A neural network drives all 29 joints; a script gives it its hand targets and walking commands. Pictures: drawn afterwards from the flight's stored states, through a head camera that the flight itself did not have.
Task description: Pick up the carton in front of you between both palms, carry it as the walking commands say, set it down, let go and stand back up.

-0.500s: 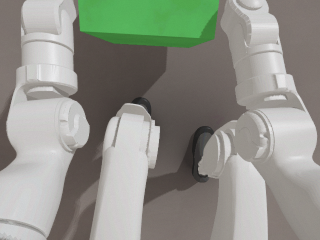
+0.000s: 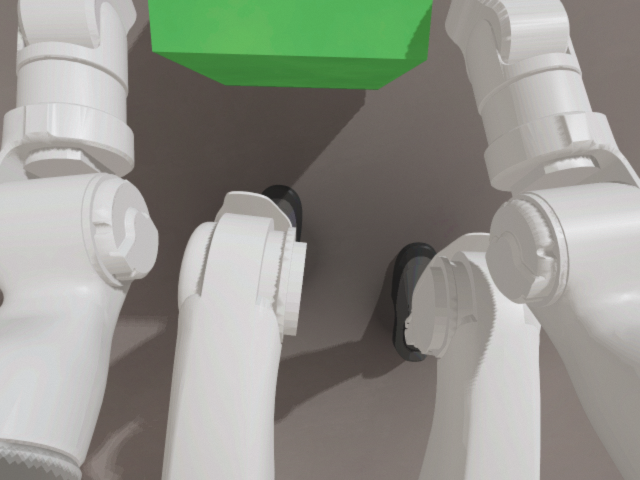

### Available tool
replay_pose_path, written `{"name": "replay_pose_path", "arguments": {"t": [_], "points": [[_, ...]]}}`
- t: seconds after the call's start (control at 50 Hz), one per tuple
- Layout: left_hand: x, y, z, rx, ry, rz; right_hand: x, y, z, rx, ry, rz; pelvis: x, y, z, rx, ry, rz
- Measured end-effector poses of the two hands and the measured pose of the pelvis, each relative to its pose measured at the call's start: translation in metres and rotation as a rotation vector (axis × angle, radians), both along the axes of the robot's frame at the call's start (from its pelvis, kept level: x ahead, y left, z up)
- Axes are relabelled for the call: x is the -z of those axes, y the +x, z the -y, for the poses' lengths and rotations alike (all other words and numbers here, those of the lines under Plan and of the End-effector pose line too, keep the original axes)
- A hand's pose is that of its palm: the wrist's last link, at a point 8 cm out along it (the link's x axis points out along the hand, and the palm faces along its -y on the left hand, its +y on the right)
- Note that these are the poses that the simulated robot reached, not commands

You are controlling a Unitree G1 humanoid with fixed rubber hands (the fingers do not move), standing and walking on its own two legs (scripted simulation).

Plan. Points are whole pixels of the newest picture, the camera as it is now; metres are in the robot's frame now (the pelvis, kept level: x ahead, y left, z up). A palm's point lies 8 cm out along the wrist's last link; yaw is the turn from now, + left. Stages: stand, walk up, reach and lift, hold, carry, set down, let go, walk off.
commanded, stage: set down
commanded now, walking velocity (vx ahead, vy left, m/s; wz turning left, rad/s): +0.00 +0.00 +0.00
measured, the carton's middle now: out of the picture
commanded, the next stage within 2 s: none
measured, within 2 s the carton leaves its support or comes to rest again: rests again in 0.02 s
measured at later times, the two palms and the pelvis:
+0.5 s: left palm out of the picture +0.49 +0.31 -0.18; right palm out of the picture +0.56 +0.01 -0.18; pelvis -0.01 +0.00 -0.01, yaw +0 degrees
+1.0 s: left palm out of the picture +0.50 +0.36 -0.19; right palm out of the picture +0.58 -0.02 -0.19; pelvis +0.00 +0.01 -0.01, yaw +1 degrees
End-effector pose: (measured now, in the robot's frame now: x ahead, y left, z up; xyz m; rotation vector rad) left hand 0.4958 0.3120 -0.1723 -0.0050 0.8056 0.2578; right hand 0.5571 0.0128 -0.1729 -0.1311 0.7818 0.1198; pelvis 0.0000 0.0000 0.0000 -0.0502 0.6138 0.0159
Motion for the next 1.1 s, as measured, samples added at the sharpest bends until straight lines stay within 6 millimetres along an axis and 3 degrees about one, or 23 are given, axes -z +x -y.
{"name": "replay_pose_path", "arguments": {"t": [0.62, 0.7, 0.82, 0.98, 1.1], "points": [[0.010, -0.003, -0.004, 0.013, -0.055, 0.037, 0.010, 0.002, 0.007, -0.077, 0.071, 0.026, 0.011, -0.008, 0.005, 0.007, 0.022, 0.062], [0.019, -0.007, -0.004, -0.005, -0.061, 0.015, 0.012, 0.004, 0.009, -0.093, 0.040, 0.030, 0.010, -0.005, 0.003, -0.002, 0.015, 0.061], [0.035, -0.018, -0.025, -0.096, 0.001, -0.019, 0.022, 0.013, 0.025, -0.052, 0.003, 0.022, 0.008, 0.001, -0.002, -0.008, 0.009, 0.039], [0.019, 0.000, -0.044, -0.119, 0.025, 0.059, 0.022, 0.018, 0.034, -0.042, 0.013, 0.073, 0.009, 0.003, -0.006, -0.010, 0.009, 0.027], [-0.012, 0.010, -0.046, -0.116, 0.015, 0.146, -0.013, 0.021, 0.019, -0.047, 0.010, 0.154, 0.000, 0.001, -0.005, -0.028, 0.004, 0.032]]}}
